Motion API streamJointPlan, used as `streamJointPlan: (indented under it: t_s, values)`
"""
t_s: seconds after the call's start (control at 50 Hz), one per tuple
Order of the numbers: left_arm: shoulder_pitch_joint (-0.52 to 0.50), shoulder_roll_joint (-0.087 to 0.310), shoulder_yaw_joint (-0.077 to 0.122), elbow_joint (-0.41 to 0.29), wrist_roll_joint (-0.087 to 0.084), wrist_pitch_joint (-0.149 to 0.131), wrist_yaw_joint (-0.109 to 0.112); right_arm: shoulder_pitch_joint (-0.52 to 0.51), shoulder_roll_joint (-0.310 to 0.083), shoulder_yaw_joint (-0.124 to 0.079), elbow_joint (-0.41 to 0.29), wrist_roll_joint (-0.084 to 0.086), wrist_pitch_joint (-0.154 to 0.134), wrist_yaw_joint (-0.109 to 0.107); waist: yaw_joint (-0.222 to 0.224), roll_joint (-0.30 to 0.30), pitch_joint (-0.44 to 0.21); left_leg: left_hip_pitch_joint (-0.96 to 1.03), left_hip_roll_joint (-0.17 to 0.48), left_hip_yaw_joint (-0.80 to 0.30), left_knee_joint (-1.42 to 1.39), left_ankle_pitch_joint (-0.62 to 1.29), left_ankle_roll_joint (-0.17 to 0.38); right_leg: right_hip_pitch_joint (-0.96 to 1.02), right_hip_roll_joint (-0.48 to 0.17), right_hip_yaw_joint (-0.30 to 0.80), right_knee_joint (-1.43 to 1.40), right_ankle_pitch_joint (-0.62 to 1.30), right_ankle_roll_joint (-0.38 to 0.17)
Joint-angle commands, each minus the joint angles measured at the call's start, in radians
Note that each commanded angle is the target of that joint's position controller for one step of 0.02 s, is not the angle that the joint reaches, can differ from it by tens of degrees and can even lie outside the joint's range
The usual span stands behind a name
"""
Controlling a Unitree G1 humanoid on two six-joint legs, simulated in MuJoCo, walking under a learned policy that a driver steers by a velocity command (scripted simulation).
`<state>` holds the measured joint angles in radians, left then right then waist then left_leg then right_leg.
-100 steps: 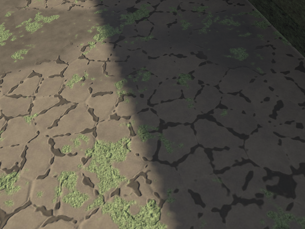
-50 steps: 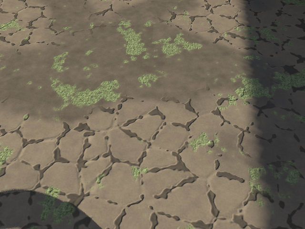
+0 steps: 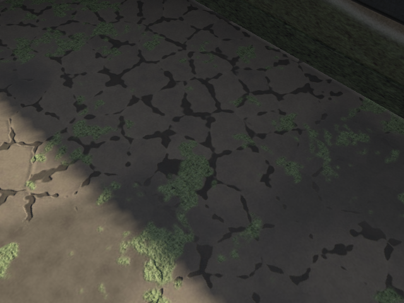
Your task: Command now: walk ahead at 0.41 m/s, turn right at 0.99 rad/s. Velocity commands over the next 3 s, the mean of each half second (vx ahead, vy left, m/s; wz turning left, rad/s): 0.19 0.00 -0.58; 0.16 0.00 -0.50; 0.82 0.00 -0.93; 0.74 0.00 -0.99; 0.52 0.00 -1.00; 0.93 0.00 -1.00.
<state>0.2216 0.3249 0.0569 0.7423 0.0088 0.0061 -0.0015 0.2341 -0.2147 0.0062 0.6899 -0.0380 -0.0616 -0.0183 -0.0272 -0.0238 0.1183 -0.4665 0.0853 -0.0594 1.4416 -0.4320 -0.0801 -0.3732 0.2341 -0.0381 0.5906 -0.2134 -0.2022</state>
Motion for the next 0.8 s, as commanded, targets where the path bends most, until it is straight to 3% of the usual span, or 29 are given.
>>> streamJointPlan:
  t_s: [0.02, 0.06, 0.14, 0.2, 0.24, 0.26, 0.28, 0.3, 0.32, 0.34, 0.36, 0.38, 0.42, 0.5, 0.54, 0.58, 0.6, 0.62, 0.64, 0.66, 0.68, 0.72, 0.76, 0.8]
  values:
    - [0.007, 0.131, 0.04, -0.077, -0.011, -0.033, 0.012, 0.099, -0.193, -0.052, -0.069, -0.024, 0.039, -0.01, -0.04, 0.158, -0.105, -0.103, 0.041, 0.002, -0.195, -0.022, -0.03, 0.099, -0.342, 0.405, -0.265, 0.856, -0.165]
    - [0.012, 0.156, 0.052, -0.065, 0.005, -0.043, 0.006, 0.047, -0.157, -0.041, -0.093, -0.012, 0.047, -0.009, -0.035, 0.133, -0.157, -0.031, 0.008, 0.033, -0.344, 0.081, -0.024, 0.045, -0.266, 0.347, -0.214, 0.954, -0.121]
    - [0.039, 0.121, 0.051, -0.049, -0.004, -0.02, 0.005, -0.043, -0.125, -0.02, -0.117, 0.01, 0.049, -0.01, 0.017, 0.009, -0.233, 0.082, -0.074, 0.064, -0.623, 0.356, 0.03, 0.052, -0.163, 0.288, -0.121, 0.83, 0.01]
    - [0.101, 0.101, 0.046, -0.037, 0.004, -0.006, 0.01, -0.081, -0.147, -0.02, -0.119, 0.012, 0.038, -0.012, 0.065, -0.03, -0.208, 0.112, -0.1, 0.044, -0.776, 0.385, 0.049, 0.125, -0.187, 0.362, -0.05, 0.688, 0.058]
    - [0.086, 0.114, 0.049, -0.043, 0.006, -0.009, 0.016, 0.0, -0.179, -0.032, -0.089, 0.004, 0.016, -0.016, 0.013, -0.037, -0.192, 0.207, -0.108, 0.022, -0.944, 0.436, 0.087, 0.161, -0.196, 0.399, 0.077, 0.623, 0.097]
    - [0.097, 0.1, 0.046, -0.053, -0.004, -0.019, 0.016, 0.064, -0.213, -0.039, -0.07, -0.003, -0.002, -0.022, -0.01, 0.013, -0.21, 0.328, -0.028, -0.037, -0.994, 0.692, 0.123, 0.127, -0.153, 0.361, 0.219, 0.492, 0.132]
    - [0.194, 0.047, 0.036, -0.076, -0.018, -0.026, 0.021, 0.109, -0.278, -0.05, -0.089, -0.001, -0.004, -0.024, 0.016, 0.21, -0.327, 0.521, 0.281, -0.303, -0.922, 1.29, 0.256, -0.001, -0.035, 0.227, 0.54, -0.163, 0.175]
    - [0.274, 0.068, 0.035, -0.076, 0.003, -0.022, 0.027, 0.105, -0.281, -0.063, -0.083, 0.021, 0.016, -0.016, 0.052, 0.335, -0.462, 0.563, 0.43, -0.571, -0.98, 1.387, 0.407, -0.105, 0.007, 0.142, 0.691, -0.481, 0.193]
    - [0.24, 0.103, 0.039, -0.037, 0.034, -0.008, 0.026, 0.064, -0.216, -0.052, -0.102, 0.031, 0.028, -0.012, 0.043, 0.155, -0.404, 0.497, 0.371, -0.536, -0.995, 1.199, 0.411, -0.139, -0.048, 0.194, 0.778, -0.412, 0.197]
    - [0.156, 0.101, 0.037, -0.04, 0.034, 0.004, 0.019, 0.028, -0.162, -0.038, -0.1, 0.029, 0.034, -0.015, 0.034, 0.076, -0.329, 0.416, 0.291, -0.405, -1.013, 0.993, 0.369, -0.145, -0.07, 0.196, 0.777, -0.347, 0.208]
    - [0.111, 0.086, 0.033, -0.053, 0.024, 0.018, 0.012, -0.009, -0.144, -0.031, -0.095, 0.018, 0.042, -0.017, 0.044, 0.067, -0.277, 0.347, 0.228, -0.314, -1.046, 0.833, 0.324, -0.141, -0.089, 0.192, 0.736, -0.315, 0.217]
    - [0.095, 0.07, 0.028, -0.063, 0.017, 0.034, 0.002, -0.032, -0.156, -0.033, -0.085, 0.014, 0.046, -0.017, 0.055, 0.107, -0.238, 0.284, 0.178, -0.243, -1.081, 0.716, 0.297, -0.119, -0.104, 0.185, 0.685, -0.285, 0.224]
    - [0.121, 0.05, 0.017, -0.051, 0.009, 0.055, -0.007, -0.049, -0.167, -0.041, -0.068, 0.005, 0.053, -0.008, 0.07, 0.146, -0.222, 0.197, 0.113, -0.145, -1.117, 0.591, 0.266, -0.029, -0.097, 0.131, 0.586, -0.263, 0.231]
    - [0.071, 0.013, -0.012, -0.056, 0.008, 0.067, -0.008, -0.026, -0.175, -0.051, -0.035, 0.006, 0.065, 0.002, 0.042, 0.197, -0.204, 0.155, 0.106, -0.134, -1.189, 0.255, 0.268, 0.084, -0.135, 0.074, 0.271, -0.301, 0.199]
    - [0.071, 0.02, -0.017, -0.047, 0.006, 0.066, -0.008, -0.008, -0.189, -0.061, -0.018, 0.009, 0.083, 0.009, 0.033, 0.231, -0.19, 0.14, 0.111, -0.154, -1.209, 0.137, 0.264, 0.152, -0.142, 0.04, 0.131, -0.267, 0.172]
    - [0.129, 0.011, -0.022, -0.015, 0.012, 0.053, -0.01, 0.003, -0.196, -0.067, -0.004, 0.022, 0.104, 0.011, 0.063, 0.207, -0.161, 0.057, 0.094, -0.141, -1.202, 0.04, 0.222, 0.282, -0.146, 0.014, -0.084, -0.119, 0.128]
    - [0.124, 0.018, -0.023, -0.012, 0.019, 0.045, -0.007, 0.027, -0.186, -0.068, 0.005, 0.023, 0.107, 0.012, 0.062, 0.172, -0.127, 0.001, 0.076, -0.127, -1.192, -0.003, 0.175, 0.32, -0.16, 0.054, -0.179, -0.088, 0.1]
    - [0.1, 0.067, -0.018, -0.031, 0.033, 0.034, -0.004, 0.039, -0.167, -0.069, -0.004, 0.024, 0.106, 0.013, 0.051, 0.022, -0.117, -0.018, 0.028, -0.052, -1.052, -0.02, 0.123, 0.288, -0.296, 0.26, -0.301, -0.193, 0.068]
    - [0.045, 0.149, 0.004, -0.06, 0.03, 0.03, 0.003, -0.025, -0.139, -0.063, -0.056, 0.036, 0.099, 0.008, 0.052, -0.205, -0.071, -0.076, -0.117, 0.106, -0.878, -0.026, 0.071, 0.132, -0.521, 0.577, -0.419, -0.296, -0.017]
    - [0.027, 0.152, 0.014, -0.053, 0.036, 0.026, 0.009, -0.077, -0.183, -0.079, -0.056, 0.024, 0.103, -0.001, 0.068, -0.146, -0.019, 0.0, -0.098, 0.028, -0.7, -0.013, 0.074, -0.001, -0.54, 0.573, -0.416, -0.203, -0.058]
    - [-0.014, 0.136, 0.015, -0.052, 0.029, 0.02, 0.018, -0.06, -0.178, -0.084, -0.052, 0.03, 0.108, 0.001, 0.023, -0.114, -0.02, -0.004, -0.117, 0.022, -0.588, 0.002, 0.075, 0.005, -0.485, 0.51, -0.379, -0.07, -0.055]
    - [-0.035, 0.123, 0.022, -0.053, 0.013, 0.016, 0.023, -0.009, -0.166, -0.086, -0.033, 0.022, 0.11, -0.003, -0.003, -0.097, -0.057, -0.04, -0.126, 0.022, -0.495, 0.029, 0.072, 0.094, -0.398, 0.419, -0.302, 0.209, -0.023]
    - [-0.004, 0.101, 0.027, -0.051, 0.001, 0.016, 0.019, -0.004, -0.152, -0.082, -0.035, 0.018, 0.109, -0.007, 0.008, -0.091, -0.118, -0.056, -0.131, 0.029, -0.482, 0.011, 0.055, 0.193, -0.368, 0.402, -0.236, 0.431, -0.025]
    - [0.046, 0.104, 0.039, -0.04, -0.002, 0.019, 0.017, -0.059, -0.138, -0.073, -0.065, 0.03, 0.107, -0.011, 0.036, -0.105, -0.141, -0.074, -0.129, 0.023, -0.563, -0.001, 0.044, 0.267, -0.365, 0.439, -0.204, 0.457, -0.028]
